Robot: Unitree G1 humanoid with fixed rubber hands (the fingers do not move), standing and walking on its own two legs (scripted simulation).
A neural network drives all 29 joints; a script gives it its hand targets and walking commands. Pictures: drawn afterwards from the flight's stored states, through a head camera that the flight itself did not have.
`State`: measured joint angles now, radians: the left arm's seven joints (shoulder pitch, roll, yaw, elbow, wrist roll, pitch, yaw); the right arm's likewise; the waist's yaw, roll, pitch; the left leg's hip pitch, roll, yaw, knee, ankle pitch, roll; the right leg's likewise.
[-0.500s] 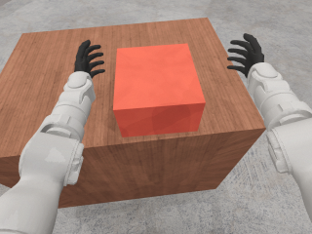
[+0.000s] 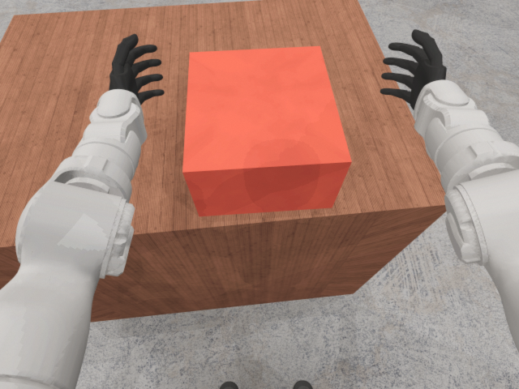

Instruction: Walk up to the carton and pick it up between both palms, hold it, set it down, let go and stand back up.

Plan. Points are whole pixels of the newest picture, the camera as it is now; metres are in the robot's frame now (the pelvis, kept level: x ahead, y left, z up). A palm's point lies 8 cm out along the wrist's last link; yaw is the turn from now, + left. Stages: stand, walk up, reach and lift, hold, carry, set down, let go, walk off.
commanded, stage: reach and lift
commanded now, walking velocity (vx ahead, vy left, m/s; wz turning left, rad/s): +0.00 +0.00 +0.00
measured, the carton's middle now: (260, 129) +0.54 +0.02 +0.02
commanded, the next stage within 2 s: none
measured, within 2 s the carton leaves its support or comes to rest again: neither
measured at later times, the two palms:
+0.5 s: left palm (157, 123) +0.51 +0.19 +0.07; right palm (401, 116) +0.51 -0.20 +0.08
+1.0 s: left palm (162, 127) +0.50 +0.18 +0.07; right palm (367, 124) +0.51 -0.15 +0.06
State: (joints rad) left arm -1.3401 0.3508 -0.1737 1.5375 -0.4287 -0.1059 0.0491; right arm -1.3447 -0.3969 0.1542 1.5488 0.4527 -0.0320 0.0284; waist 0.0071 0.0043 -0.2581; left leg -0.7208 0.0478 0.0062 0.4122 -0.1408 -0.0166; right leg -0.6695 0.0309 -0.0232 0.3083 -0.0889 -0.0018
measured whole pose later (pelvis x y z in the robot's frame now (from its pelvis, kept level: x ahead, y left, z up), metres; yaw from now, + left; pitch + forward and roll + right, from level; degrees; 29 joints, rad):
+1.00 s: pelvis +0.01 +0.01 +0.01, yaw +4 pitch +31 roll -1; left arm -1.11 0.14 0.43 1.27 0.10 -0.31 0.07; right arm -1.10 -0.11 -0.59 1.12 -0.36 -0.17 0.01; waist -0.02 0.08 -0.23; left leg -0.70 0.00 -0.05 0.16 0.00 -0.01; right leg -0.61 -0.01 -0.08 0.02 0.04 0.00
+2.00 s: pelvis +0.04 -0.01 +0.01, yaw +6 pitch +21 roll +0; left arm -0.94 0.02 0.52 0.97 0.31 -0.14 0.02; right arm -0.88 0.03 -0.67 0.83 -0.49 -0.13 0.07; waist -0.05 0.04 -0.10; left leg -0.47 0.01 -0.08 0.18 -0.08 -0.02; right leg -0.40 0.00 -0.12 0.12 -0.09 -0.01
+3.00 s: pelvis +0.03 +0.02 +0.02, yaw +5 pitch +18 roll -2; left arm -0.78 -0.01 0.37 0.98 0.24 -0.13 0.10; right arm -0.72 -0.06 -0.41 0.97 -0.25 -0.19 -0.01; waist -0.05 0.05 -0.18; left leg -0.44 0.00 -0.05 0.25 -0.11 0.00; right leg -0.34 -0.01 -0.09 0.09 -0.04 0.01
